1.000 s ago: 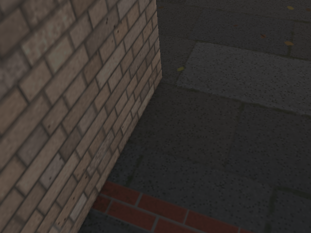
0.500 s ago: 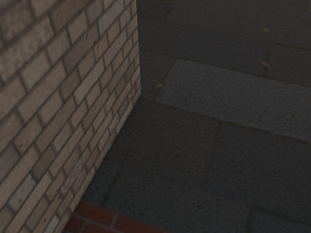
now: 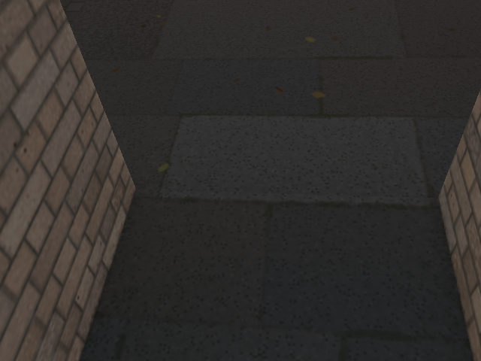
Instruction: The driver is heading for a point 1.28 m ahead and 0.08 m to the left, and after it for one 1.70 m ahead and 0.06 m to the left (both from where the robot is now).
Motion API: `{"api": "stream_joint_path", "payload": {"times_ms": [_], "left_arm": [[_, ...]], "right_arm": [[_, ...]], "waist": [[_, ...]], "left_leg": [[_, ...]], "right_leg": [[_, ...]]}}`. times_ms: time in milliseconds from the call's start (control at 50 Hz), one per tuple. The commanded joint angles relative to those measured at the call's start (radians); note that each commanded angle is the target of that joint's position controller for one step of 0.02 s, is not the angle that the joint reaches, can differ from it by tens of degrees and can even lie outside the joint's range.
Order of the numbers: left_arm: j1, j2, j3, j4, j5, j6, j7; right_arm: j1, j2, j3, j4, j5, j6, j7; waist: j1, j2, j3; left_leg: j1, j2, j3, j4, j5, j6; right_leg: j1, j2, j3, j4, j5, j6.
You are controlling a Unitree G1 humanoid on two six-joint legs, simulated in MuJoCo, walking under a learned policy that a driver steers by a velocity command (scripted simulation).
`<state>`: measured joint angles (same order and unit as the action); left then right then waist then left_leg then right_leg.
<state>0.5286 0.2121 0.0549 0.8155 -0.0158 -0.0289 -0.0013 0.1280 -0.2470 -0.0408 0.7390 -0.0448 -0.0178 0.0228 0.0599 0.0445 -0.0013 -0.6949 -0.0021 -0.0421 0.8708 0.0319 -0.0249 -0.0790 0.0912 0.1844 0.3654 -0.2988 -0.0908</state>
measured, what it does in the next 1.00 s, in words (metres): walks ahead: left foot, then right foot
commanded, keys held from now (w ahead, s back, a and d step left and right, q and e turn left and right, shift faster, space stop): w+e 0.12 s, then w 0.88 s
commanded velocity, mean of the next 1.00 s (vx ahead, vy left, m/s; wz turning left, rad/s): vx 0.48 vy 0.00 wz -0.21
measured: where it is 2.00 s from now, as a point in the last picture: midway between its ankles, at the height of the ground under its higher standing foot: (277, 216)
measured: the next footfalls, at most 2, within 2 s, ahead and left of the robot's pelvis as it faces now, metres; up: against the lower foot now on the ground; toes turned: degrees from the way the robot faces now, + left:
left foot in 0.18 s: +0.25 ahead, +0.12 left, +0.00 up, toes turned -11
right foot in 0.64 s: +0.48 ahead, -0.09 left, +0.00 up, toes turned -11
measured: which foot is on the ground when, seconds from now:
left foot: up 0.00-0.16, down 0.18-0.66, up 0.68-1.00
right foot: down 0.00-0.20, up 0.22-0.62, down 0.64-1.00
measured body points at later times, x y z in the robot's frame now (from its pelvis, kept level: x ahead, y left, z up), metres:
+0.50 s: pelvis +0.27 +0.04 +0.00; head +0.31 +0.04 +0.44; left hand +0.48 +0.25 -0.12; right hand +0.20 -0.21 -0.14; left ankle +0.21 +0.13 -0.75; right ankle +0.36 -0.11 -0.70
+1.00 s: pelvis +0.52 +0.00 +0.00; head +0.55 +0.00 +0.45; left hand +0.51 +0.27 -0.13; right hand +0.62 -0.26 -0.13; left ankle +0.68 +0.12 -0.70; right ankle +0.44 -0.08 -0.75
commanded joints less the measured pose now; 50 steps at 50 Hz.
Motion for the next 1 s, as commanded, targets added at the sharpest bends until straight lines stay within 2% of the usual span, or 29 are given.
{"api": "stream_joint_path", "payload": {"times_ms": [20, 100, 120, 160, 180, 200, 220, 240, 260, 280, 340, 400, 480, 540, 580, 600, 620, 640, 660, 680, 700, 740, 780, 800, 820, 860, 880, 920, 1000], "left_arm": [[0.082, 0.164, 0.048, -0.061, 0.005, -0.019, 0.010], [0.068, 0.164, 0.049, -0.081, 0.005, -0.020, 0.019], [0.043, 0.169, 0.050, -0.088, 0.005, -0.019, 0.019], [-0.024, 0.179, 0.053, -0.101, 0.010, -0.021, 0.008], [-0.021, 0.144, 0.042, -0.093, 0.011, -0.035, 0.007], [0.048, 0.037, 0.009, -0.109, 0.005, -0.039, 0.002], [0.137, 0.103, 0.023, -0.084, 0.008, -0.036, 0.005], [0.037, 0.127, 0.030, -0.063, 0.030, -0.020, 0.010], [-0.081, 0.114, 0.026, -0.080, 0.046, -0.018, 0.003], [-0.121, 0.104, 0.027, -0.083, 0.046, -0.015, 0.001], [-0.143, 0.076, 0.027, -0.075, 0.056, 0.004, -0.019], [-0.223, 0.075, 0.028, -0.083, 0.070, 0.016, -0.029], [-0.436, 0.044, 0.004, -0.138, 0.051, 0.014, -0.033], [-0.509, 0.051, -0.002, -0.155, 0.039, 0.007, -0.031], [-0.458, 0.095, 0.011, -0.132, 0.046, -0.003, -0.016], [-0.385, 0.111, 0.016, -0.107, 0.049, -0.013, -0.006], [-0.250, 0.141, 0.026, -0.052, 0.061, -0.030, 0.008], [-0.109, 0.190, 0.038, -0.022, 0.083, -0.041, 0.020], [0.000, 0.294, 0.064, -0.014, 0.099, -0.049, 0.015], [-0.041, 0.211, 0.045, 0.006, 0.056, -0.036, 0.002], [-0.165, 0.176, 0.034, -0.006, 0.042, -0.033, -0.006], [-0.253, 0.114, 0.019, 0.003, 0.043, -0.042, -0.004], [-0.221, 0.112, 0.013, 0.042, 0.041, -0.057, 0.004], [-0.196, 0.125, 0.017, 0.056, 0.041, -0.066, 0.003], [-0.173, 0.126, 0.015, 0.072, 0.033, -0.069, 0.001], [-0.149, 0.142, 0.021, 0.095, 0.025, -0.074, 0.001], [-0.124, 0.121, 0.012, 0.114, 0.016, -0.076, 0.007], [-0.097, 0.137, 0.016, 0.127, 0.020, -0.079, 0.011], [-0.078, 0.172, 0.026, 0.135, 0.019, -0.084, 0.011]], "right_arm": [[-0.226, -0.065, -0.012, -0.117, -0.005, -0.037, 0.012], [-0.255, -0.060, -0.010, -0.133, 0.005, -0.053, 0.013], [-0.220, -0.061, -0.012, -0.126, 0.005, -0.056, 0.008], [-0.018, -0.068, -0.029, -0.070, 0.005, -0.067, -0.009], [0.111, -0.103, -0.043, -0.053, -0.005, -0.078, -0.027], [0.247, -0.185, -0.058, -0.055, -0.021, -0.079, -0.049], [0.271, -0.236, -0.073, -0.037, -0.005, -0.065, -0.052], [0.223, -0.154, -0.063, -0.029, -0.003, -0.055, -0.050], [0.164, -0.099, -0.046, -0.029, 0.003, -0.059, -0.044], [0.130, -0.070, -0.033, -0.019, 0.006, -0.067, -0.041], [0.174, -0.039, -0.014, 0.035, 0.014, -0.106, -0.028], [0.200, -0.054, -0.017, 0.070, 0.030, -0.129, -0.022], [0.232, -0.068, -0.008, 0.124, 0.041, -0.125, -0.023], [0.295, -0.101, -0.007, 0.177, 0.046, -0.125, -0.022], [0.278, -0.136, -0.009, 0.188, 0.041, -0.126, -0.028], [0.267, -0.147, -0.007, 0.196, 0.046, -0.125, -0.034], [0.268, -0.166, -0.009, 0.198, 0.048, -0.123, -0.039], [0.295, -0.130, 0.005, 0.193, 0.059, -0.120, -0.041], [0.430, -0.034, 0.022, 0.191, 0.087, -0.105, -0.034], [0.429, -0.126, -0.005, 0.217, 0.046, -0.097, -0.034], [0.354, -0.125, -0.009, 0.196, 0.032, -0.091, -0.028], [0.261, -0.083, -0.001, 0.181, 0.021, -0.084, -0.017], [0.256, -0.064, 0.001, 0.192, 0.001, -0.059, -0.006], [0.241, -0.064, 0.000, 0.191, 0.010, -0.049, -0.003], [0.233, -0.060, -0.002, 0.188, 0.004, -0.044, 0.005], [0.153, -0.043, 0.001, 0.165, 0.001, -0.042, 0.014], [0.114, -0.019, 0.009, 0.152, 0.000, -0.040, 0.018], [0.010, -0.014, 0.015, 0.123, 0.013, -0.037, 0.018], [-0.074, -0.042, 0.014, 0.099, 0.014, -0.040, 0.020]], "waist": [[0.039, -0.162, 0.100], [0.031, -0.173, 0.087], [0.007, -0.176, 0.072], [-0.103, -0.132, -0.019], [-0.172, -0.030, -0.117], [-0.173, 0.149, -0.305], [-0.147, 0.262, -0.343], [-0.130, 0.060, -0.145], [-0.129, -0.021, -0.024], [-0.105, -0.029, 0.023], [-0.055, 0.039, -0.002], [-0.050, 0.050, -0.005], [-0.085, 0.053, 0.061], [-0.107, 0.047, 0.077], [-0.069, 0.034, 0.045], [-0.030, 0.013, 0.012], [0.019, -0.024, -0.053], [0.069, -0.077, -0.133], [0.041, -0.257, -0.257], [0.014, -0.164, -0.230], [-0.032, -0.123, -0.085], [-0.061, -0.082, 0.026], [-0.078, -0.099, 0.031], [-0.078, -0.098, 0.021], [-0.079, -0.107, 0.009], [-0.070, -0.129, 0.045], [-0.066, -0.156, 0.056], [-0.050, -0.157, 0.098], [-0.045, -0.146, 0.102]], "left_leg": [[-0.088, -0.021, -0.009, -0.089, -0.028, -0.002], [0.016, -0.057, -0.005, -0.198, -0.179, 0.022], [0.113, -0.073, 0.001, -0.239, -0.230, 0.031], [0.514, -0.095, 0.023, -0.384, -0.235, 0.077], [0.769, -0.001, -0.062, -0.408, -0.305, 0.107], [1.066, 0.321, -0.476, -0.445, -0.552, 0.196], [1.038, 0.429, -0.870, -0.591, -0.596, 0.269], [0.906, 0.378, -0.756, -0.586, -0.587, 0.260], [0.774, 0.317, -0.566, -0.585, -0.422, 0.246], [0.673, 0.268, -0.438, -0.601, -0.261, 0.227], [0.617, 0.183, -0.247, -0.592, 0.134, 0.207], [0.627, 0.164, -0.146, -0.618, 0.269, 0.221], [0.553, 0.127, -0.066, -0.658, 0.332, 0.195], [0.581, 0.157, -0.076, -0.656, 0.384, 0.202], [0.633, 0.174, -0.075, -0.577, 0.561, 0.206], [0.659, 0.179, -0.068, -0.497, 0.647, 0.198], [0.645, 0.139, -0.041, -0.340, 0.637, 0.182], [0.517, 0.100, -0.008, -0.116, 0.402, 0.160], [0.266, -0.062, 0.072, 0.311, -0.220, 0.118], [0.174, -0.089, -0.031, 0.425, -0.548, 0.147], [0.116, -0.025, -0.056, 0.415, -0.464, 0.156], [0.120, 0.036, -0.040, 0.291, -0.373, 0.143], [0.171, 0.043, -0.013, 0.242, -0.326, 0.110], [0.168, 0.043, -0.001, 0.228, -0.307, 0.093], [0.154, 0.051, 0.014, 0.194, -0.294, 0.081], [0.140, 0.064, 0.051, 0.079, -0.249, 0.053], [0.136, 0.071, 0.057, 0.014, -0.227, 0.052], [0.149, 0.068, 0.068, -0.101, -0.142, 0.046], [0.218, 0.051, 0.076, -0.246, -0.080, 0.059]], "right_leg": [[0.023, -0.258, 0.270, -0.113, 0.183, -0.136], [0.038, -0.257, 0.286, -0.029, 0.382, -0.134], [-0.001, -0.248, 0.285, 0.004, 0.408, -0.117], [-0.144, -0.169, 0.192, 0.211, 0.588, -0.056], [-0.268, -0.119, 0.138, 0.427, 0.514, -0.028], [-0.487, -0.026, 0.048, 0.734, -0.052, 0.003], [-0.600, 0.032, -0.016, 0.884, -0.248, 0.005], [-0.674, -0.036, -0.036, 0.989, -0.138, 0.000], [-0.665, -0.068, -0.057, 0.958, -0.058, 0.001], [-0.622, -0.092, -0.056, 0.905, -0.028, 0.006], [-0.541, -0.076, -0.052, 0.812, 0.005, 0.037], [-0.550, -0.065, -0.094, 0.695, 0.049, 0.071], [-0.446, -0.087, -0.200, 0.396, 0.174, 0.091], [-0.360, -0.077, -0.238, 0.273, 0.209, 0.061], [-0.273, -0.054, -0.245, 0.226, 0.171, 0.024], [-0.203, -0.038, -0.247, 0.185, 0.163, 0.007], [-0.055, -0.031, -0.240, 0.119, 0.172, -0.017], [0.135, -0.186, -0.073, 0.074, 0.091, -0.071], [0.344, -0.486, 0.392, 0.013, 0.060, -0.239], [0.252, -0.525, 0.572, -0.095, 0.012, -0.277], [0.145, -0.465, 0.389, -0.110, -0.031, -0.243], [0.015, -0.366, 0.181, -0.158, 0.147, -0.175], [-0.021, -0.322, 0.079, -0.186, 0.324, -0.147], [-0.008, -0.316, 0.041, -0.186, 0.424, -0.146], [0.008, -0.301, 0.003, -0.192, 0.438, -0.150], [-0.022, -0.284, -0.044, -0.220, 0.410, -0.140], [-0.026, -0.282, -0.047, -0.233, 0.330, -0.142], [-0.060, -0.286, -0.049, -0.259, 0.245, -0.125], [-0.045, -0.313, -0.070, -0.235, 0.252, -0.094]]}}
